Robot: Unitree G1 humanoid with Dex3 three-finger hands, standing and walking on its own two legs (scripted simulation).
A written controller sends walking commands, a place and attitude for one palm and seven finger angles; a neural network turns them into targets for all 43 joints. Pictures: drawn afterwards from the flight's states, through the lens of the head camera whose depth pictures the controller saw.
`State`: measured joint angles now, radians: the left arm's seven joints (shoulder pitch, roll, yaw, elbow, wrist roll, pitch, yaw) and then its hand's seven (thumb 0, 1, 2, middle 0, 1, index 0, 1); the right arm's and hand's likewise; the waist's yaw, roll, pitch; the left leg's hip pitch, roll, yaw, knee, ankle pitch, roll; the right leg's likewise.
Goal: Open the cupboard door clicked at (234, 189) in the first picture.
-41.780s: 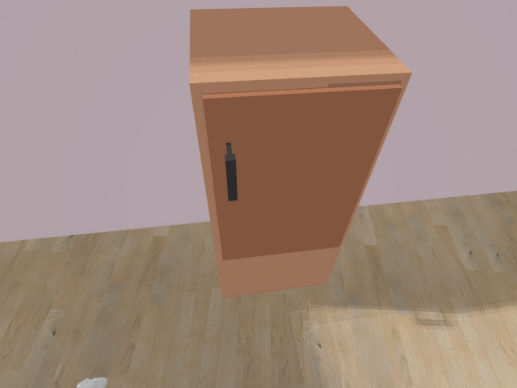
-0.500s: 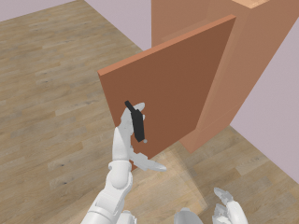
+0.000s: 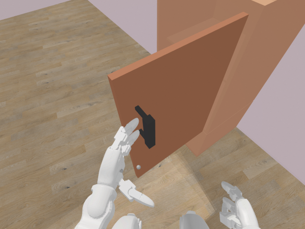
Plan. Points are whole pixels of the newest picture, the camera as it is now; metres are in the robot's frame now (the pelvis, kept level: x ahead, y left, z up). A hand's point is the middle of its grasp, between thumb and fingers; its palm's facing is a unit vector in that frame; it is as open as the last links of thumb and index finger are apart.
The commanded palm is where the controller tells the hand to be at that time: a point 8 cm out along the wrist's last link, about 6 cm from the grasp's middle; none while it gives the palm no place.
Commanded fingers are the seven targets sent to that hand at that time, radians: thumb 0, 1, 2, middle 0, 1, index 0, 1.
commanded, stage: slide the hand sideways off the handle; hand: left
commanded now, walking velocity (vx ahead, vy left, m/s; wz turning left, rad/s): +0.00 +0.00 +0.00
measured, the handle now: (144, 127) +0.36 +0.04 +0.06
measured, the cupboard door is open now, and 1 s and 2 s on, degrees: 90 90 90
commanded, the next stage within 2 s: draw the hand back to the body in 0.60 s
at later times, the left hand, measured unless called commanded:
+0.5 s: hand (115, 180) +0.22 +0.10 +0.06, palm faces -0.12 -0.99 -0.03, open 16.3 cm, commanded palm +0.20 +0.15 +0.06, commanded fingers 0.00 -0.50 0.30 -0.15 -0.30 -0.15 -0.30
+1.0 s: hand (89, 183) +0.20 +0.13 +0.11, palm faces -0.10 -0.99 -0.09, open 16.3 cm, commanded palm +0.18 +0.19 +0.11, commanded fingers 0.00 -0.50 0.30 -0.15 -0.30 -0.15 -0.30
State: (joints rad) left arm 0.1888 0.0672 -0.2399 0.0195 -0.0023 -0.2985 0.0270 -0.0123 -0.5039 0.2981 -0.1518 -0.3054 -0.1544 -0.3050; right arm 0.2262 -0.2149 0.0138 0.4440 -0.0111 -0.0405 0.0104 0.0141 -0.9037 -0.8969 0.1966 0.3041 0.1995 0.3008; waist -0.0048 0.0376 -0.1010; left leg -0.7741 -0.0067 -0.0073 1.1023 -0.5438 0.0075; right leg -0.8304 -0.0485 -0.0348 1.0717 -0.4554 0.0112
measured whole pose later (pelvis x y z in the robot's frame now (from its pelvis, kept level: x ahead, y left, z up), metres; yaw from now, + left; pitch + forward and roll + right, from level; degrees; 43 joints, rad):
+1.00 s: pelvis +0.00 +0.00 +0.01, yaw +0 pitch +10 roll -2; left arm 0.53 0.22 0.03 -0.35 -0.19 -0.21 -0.18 -0.01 -0.50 0.30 -0.15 -0.30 -0.15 -0.30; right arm 0.29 -0.23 0.04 0.40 0.03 -0.10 -0.05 0.02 -0.90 -0.90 0.20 0.30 0.20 0.30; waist 0.00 0.06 -0.14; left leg -0.70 0.01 -0.03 1.08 -0.55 0.00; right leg -0.74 -0.03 -0.06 1.03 -0.46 0.01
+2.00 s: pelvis +0.04 +0.00 +0.08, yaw -1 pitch -4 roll -1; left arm 0.45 0.34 0.36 -0.40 -0.04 -0.08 0.13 0.01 0.75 0.84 -0.20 -0.30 -0.20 -0.30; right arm 0.19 -0.24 0.02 0.63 -0.01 -0.15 -0.09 0.01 -0.90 -0.90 0.20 0.30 0.20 0.30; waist 0.07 0.08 0.02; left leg -0.07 0.01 0.00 0.46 -0.32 0.00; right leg -0.13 -0.02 -0.04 0.43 -0.23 0.02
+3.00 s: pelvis -0.05 +0.02 +0.07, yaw -1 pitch -2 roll -1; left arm 0.53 0.39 0.42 -0.47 0.00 -0.18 0.15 0.01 0.89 0.90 -0.21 -0.30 -0.21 -0.30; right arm 0.18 -0.23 0.00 0.56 0.00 -0.05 -0.09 0.01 -0.90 -0.90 0.20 0.30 0.20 0.30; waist 0.01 0.00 0.05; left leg -0.32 -0.01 0.02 0.58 -0.24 0.04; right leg -0.35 -0.04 -0.01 0.48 -0.11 0.04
